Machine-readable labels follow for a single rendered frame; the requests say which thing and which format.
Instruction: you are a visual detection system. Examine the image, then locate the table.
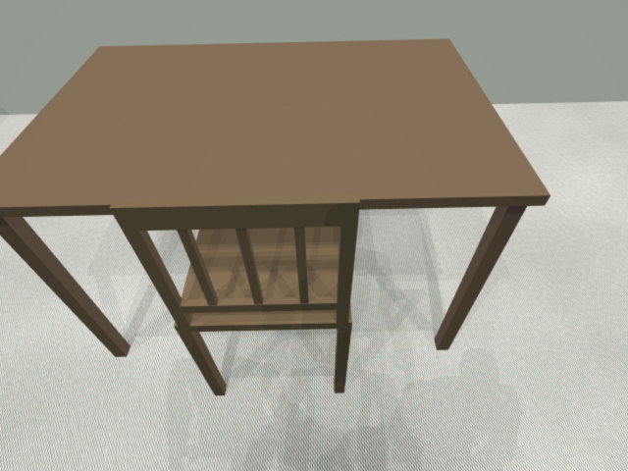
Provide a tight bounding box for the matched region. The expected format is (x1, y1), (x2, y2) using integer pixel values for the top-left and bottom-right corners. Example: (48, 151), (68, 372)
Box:
(0, 39), (550, 357)

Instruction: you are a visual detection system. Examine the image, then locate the chair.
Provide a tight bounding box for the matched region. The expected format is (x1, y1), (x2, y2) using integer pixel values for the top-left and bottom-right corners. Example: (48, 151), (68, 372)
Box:
(110, 194), (360, 395)

